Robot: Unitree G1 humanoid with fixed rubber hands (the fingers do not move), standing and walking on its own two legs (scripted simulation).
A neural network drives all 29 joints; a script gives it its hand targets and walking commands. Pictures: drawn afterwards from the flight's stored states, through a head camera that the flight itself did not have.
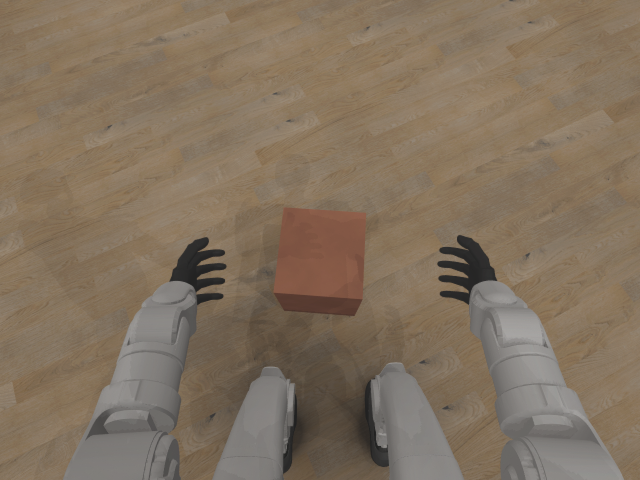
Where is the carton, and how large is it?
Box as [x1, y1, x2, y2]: [273, 207, 365, 315]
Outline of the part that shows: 284,207 273,292 284,310 354,315 362,299 365,213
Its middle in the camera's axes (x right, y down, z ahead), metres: +0.00 +0.07 +1.02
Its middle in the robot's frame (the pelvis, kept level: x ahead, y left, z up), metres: +0.50 +0.02 -0.56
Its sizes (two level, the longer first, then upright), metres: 0.210 0.200 0.250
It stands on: the floor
